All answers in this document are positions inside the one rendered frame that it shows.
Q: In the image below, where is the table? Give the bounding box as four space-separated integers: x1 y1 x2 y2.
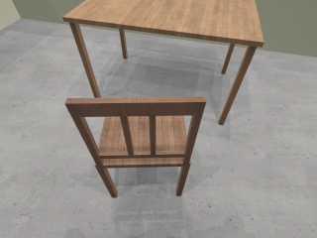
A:
62 0 264 126

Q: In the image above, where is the chair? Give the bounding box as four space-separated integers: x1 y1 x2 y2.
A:
64 96 206 198

